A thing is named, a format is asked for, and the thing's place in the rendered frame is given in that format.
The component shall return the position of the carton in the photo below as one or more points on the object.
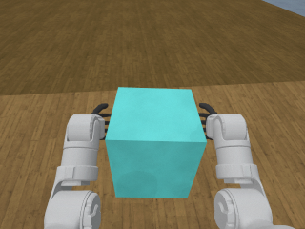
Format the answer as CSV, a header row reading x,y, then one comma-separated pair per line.
x,y
155,142

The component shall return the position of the robot right forearm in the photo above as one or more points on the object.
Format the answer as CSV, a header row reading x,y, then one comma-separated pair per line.
x,y
233,151

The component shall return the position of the robot left upper arm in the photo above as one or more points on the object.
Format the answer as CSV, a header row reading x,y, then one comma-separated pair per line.
x,y
74,209

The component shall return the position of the left robot hand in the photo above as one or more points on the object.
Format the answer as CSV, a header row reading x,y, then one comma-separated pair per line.
x,y
97,111

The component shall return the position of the right robot hand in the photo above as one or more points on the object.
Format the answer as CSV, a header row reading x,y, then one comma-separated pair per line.
x,y
211,111

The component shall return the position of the robot left forearm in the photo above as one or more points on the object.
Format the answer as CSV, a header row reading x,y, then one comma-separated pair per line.
x,y
79,159

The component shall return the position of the robot right upper arm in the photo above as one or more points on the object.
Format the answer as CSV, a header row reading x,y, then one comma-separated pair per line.
x,y
243,208

